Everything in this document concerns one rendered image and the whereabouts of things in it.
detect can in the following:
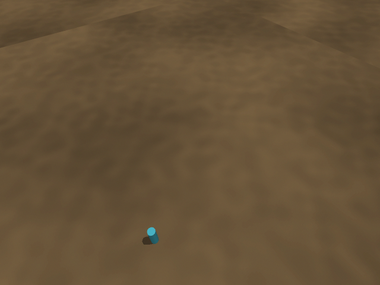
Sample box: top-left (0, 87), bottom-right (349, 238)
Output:
top-left (147, 227), bottom-right (159, 244)

